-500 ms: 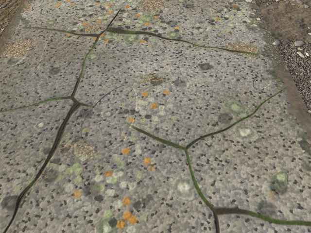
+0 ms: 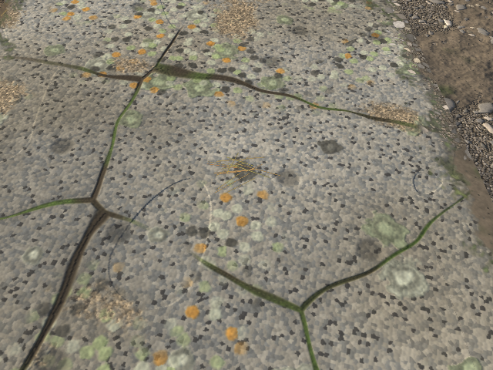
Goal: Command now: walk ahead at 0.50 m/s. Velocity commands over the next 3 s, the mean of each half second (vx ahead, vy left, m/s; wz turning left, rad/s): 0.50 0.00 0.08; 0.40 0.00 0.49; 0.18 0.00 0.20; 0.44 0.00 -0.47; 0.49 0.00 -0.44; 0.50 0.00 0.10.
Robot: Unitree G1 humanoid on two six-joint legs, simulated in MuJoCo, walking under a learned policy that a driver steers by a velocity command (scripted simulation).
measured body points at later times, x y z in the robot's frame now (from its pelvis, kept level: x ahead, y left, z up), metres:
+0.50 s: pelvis +0.28 -0.05 -0.01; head +0.31 -0.06 +0.44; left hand +0.45 +0.20 -0.11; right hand +0.26 -0.32 -0.16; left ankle +0.11 +0.08 -0.66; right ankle +0.37 -0.15 -0.74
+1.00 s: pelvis +0.50 +0.01 -0.02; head +0.55 +0.04 +0.43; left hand +0.48 +0.30 -0.16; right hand +0.76 -0.19 -0.12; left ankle +0.59 +0.11 -0.74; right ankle +0.39 -0.16 -0.66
